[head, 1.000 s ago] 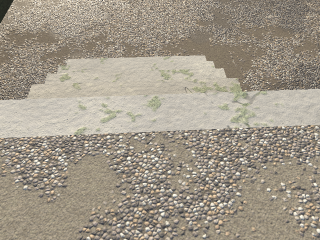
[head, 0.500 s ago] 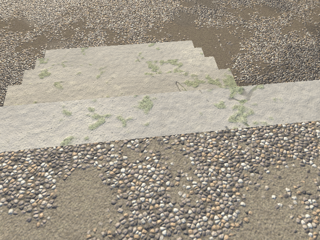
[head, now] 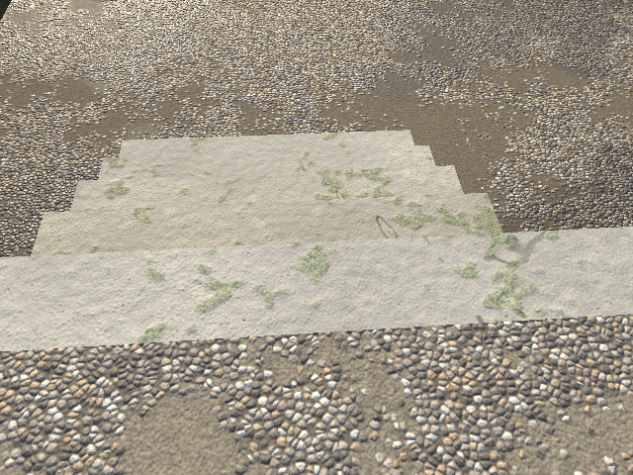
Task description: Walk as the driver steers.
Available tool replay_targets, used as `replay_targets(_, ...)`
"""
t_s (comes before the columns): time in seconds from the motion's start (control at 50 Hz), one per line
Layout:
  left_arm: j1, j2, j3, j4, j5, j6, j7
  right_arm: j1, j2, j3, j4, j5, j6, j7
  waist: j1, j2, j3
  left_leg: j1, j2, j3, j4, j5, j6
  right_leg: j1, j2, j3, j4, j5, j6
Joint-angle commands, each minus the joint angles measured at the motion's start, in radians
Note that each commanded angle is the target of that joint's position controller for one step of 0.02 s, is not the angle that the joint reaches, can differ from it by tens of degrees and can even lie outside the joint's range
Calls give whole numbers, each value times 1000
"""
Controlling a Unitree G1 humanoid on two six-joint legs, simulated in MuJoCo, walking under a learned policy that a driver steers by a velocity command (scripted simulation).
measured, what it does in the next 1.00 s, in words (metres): walks ahead: left foot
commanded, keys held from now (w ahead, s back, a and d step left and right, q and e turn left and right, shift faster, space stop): w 1.00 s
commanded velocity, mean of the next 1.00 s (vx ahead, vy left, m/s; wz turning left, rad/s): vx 0.43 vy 0.00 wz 0.00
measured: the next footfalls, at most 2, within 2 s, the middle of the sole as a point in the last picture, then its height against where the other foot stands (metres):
left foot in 0.66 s outside the picture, level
right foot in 1.24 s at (382, 352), level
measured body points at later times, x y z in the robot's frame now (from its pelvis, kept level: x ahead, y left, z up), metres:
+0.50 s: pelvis +0.20 -0.04 +0.01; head +0.21 -0.05 +0.46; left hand +0.14 +0.20 -0.14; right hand +0.38 -0.28 -0.11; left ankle +0.37 +0.12 -0.68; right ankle +0.09 -0.13 -0.73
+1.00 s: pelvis +0.49 +0.02 +0.01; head +0.50 +0.02 +0.46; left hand +0.62 +0.24 -0.13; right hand +0.44 -0.19 -0.14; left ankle +0.46 +0.10 -0.73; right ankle +0.65 -0.17 -0.65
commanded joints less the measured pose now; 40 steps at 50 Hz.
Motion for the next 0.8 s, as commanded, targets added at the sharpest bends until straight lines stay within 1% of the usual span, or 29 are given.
replay_targets(0.02,-134,70,18,-87,-14,-47,-18,113,-177,-43,-10,9,-39,-4,-58,196,133,83,316,-429,-349,-288,227,-291,-38,26,192,-85,-32)
replay_targets(0.04,-148,75,20,-97,-20,-59,-25,122,-164,-42,-10,5,-50,-2,-60,178,133,145,328,-432,-336,-192,231,-355,-63,48,229,-121,-41)
replay_targets(0.06,-155,77,21,-102,-25,-68,-32,114,-158,-41,-16,8,-56,2,-55,152,124,187,319,-403,-320,-112,220,-378,-80,54,206,-132,-46)
replay_targets(0.1,-156,70,20,-103,-27,-79,-41,81,-166,-44,-30,18,-55,10,-38,127,102,158,266,-300,-305,-24,184,-262,-69,17,70,-84,-41)
replay_targets(0.14,-47,62,25,-54,-25,-75,-46,32,-187,-49,-43,25,-45,20,24,127,70,-15,193,-185,-263,21,151,42,1,-67,-67,102,-23)
replay_targets(0.16,44,83,39,-17,-24,-67,-43,28,-186,-49,-48,22,-43,22,60,118,42,-95,161,-150,-211,73,135,196,34,-82,-75,134,-18)
replay_targets(0.18,155,115,56,12,-26,-61,-36,1,-176,-44,-56,20,-48,22,118,89,4,-171,130,-99,-95,184,105,342,11,-35,-86,129,-35)
replay_targets(0.2,294,209,82,33,-21,-61,-24,-36,-114,-28,-87,13,-55,25,168,-126,-37,-338,27,30,258,183,29,496,-197,278,-229,30,-119)
replay_targets(0.22,388,270,85,49,-13,-68,-33,-27,-44,-11,-122,10,-77,19,170,-335,-109,-543,-78,11,560,-194,-1,618,-402,714,-398,-15,-260)
replay_targets(0.24,311,202,57,36,-2,-82,-34,-55,-95,-24,-128,32,-92,24,125,-208,-47,-644,-6,-89,729,-197,27,568,-423,720,-387,-68,-266)
replay_targets(0.26,223,144,39,6,-1,-90,-38,-77,-116,-26,-136,43,-101,34,94,-138,13,-680,40,-93,757,-98,59,504,-384,596,-382,-30,-225)
replay_targets(0.28,163,127,28,-14,3,-93,-45,-84,-117,-30,-131,38,-103,35,68,-81,39,-664,77,-74,729,-2,73,440,-340,483,-395,36,-192)
replay_targets(0.3,130,121,21,-27,5,-93,-51,-91,-119,-36,-131,27,-101,33,49,-56,59,-632,102,-69,668,65,74,381,-310,402,-411,135,-170)
replay_targets(0.32,130,101,13,-26,8,-88,-50,-88,-117,-41,-130,21,-93,35,34,-59,59,-582,114,-57,624,103,71,343,-276,326,-424,227,-150)
replay_targets(0.36,172,109,10,-14,9,-81,-40,-98,-89,-39,-136,18,-78,40,24,-66,61,-553,112,-28,544,145,48,317,-250,245,-442,363,-147)
replay_targets(0.42,190,143,14,-16,9,-75,-20,-227,-63,-26,-191,8,-69,43,35,-42,95,-554,96,-3,332,256,13,275,-231,174,-472,423,-148)
replay_targets(0.46,199,153,17,-22,9,-73,-13,-318,-49,-14,-221,12,-70,52,54,-54,112,-485,66,24,173,354,8,229,-207,127,-496,402,-136)
replay_targets(0.52,257,158,24,-6,-3,-74,-12,-409,-61,-6,-252,19,-70,68,76,-59,135,-433,40,38,59,414,19,256,-226,107,-509,369,-135)
replay_targets(0.58,273,157,34,7,-11,-65,-10,-443,-87,-8,-280,22,-74,84,58,-58,138,-442,36,17,-7,376,59,382,-273,99,-456,461,-119)
replay_targets(0.62,250,181,44,-1,-7,-56,-10,-377,-131,-25,-273,21,-77,87,6,-86,69,-318,-5,42,-14,311,90,439,-283,83,-348,733,-97)
replay_targets(0.64,236,187,47,-6,-3,-49,-11,-276,-165,-43,-249,20,-76,84,-51,-102,-2,-177,-40,67,-8,283,112,440,-265,62,-218,901,-82)
replay_targets(0.66,222,171,40,-14,1,-42,-12,-100,-206,-67,-196,21,-72,77,-133,-100,-102,61,-52,70,-5,285,140,358,-217,30,-8,933,-52)
replay_targets(0.68,240,131,23,-38,19,-40,-15,78,-281,-86,-161,6,-67,67,-173,26,-245,380,152,-175,19,241,203,109,-152,-3,331,596,-22)
replay_targets(0.7,378,-25,-18,-34,2,-63,-29,129,-312,-84,-138,-5,-68,78,-80,295,-406,651,374,-705,-161,-39,363,-235,45,81,668,-181,27)
replay_targets(0.72,280,83,6,-37,-26,-90,-34,93,-218,-58,-144,1,-72,81,-115,192,-337,596,336,-753,-255,-121,308,-340,5,204,781,-212,0)
replay_targets(0.74,177,138,21,-77,-45,-103,-33,-9,-181,-45,-161,7,-79,80,-93,153,-184,452,311,-591,-269,-46,262,-403,-45,170,791,-126,-18)
replay_targets(0.76,131,144,23,-87,-40,-107,-22,-103,-159,-35,-183,2,-85,82,-54,48,-112,283,281,-463,-293,95,241,-352,-102,148,741,-24,-21)
replay_targets(0.78,114,140,34,-87,-21,-101,-13,-150,-135,-29,-186,-10,-91,86,-20,22,-63,149,248,-369,-316,199,230,-301,-137,138,685,31,-20)
replay_targets(0.8,148,123,37,-80,-15,-86,-11,-162,-111,-21,-181,-21,-96,89,16,45,-60,75,217,-306,-338,236,222,-233,-165,148,650,61,-23)
Velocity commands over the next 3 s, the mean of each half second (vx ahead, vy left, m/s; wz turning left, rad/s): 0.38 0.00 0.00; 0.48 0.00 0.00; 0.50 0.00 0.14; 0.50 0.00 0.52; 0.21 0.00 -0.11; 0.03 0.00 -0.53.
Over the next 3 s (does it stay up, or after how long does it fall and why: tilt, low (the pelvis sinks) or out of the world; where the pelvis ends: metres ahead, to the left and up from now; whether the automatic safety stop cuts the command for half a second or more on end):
stays up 1.29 0.14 -0.16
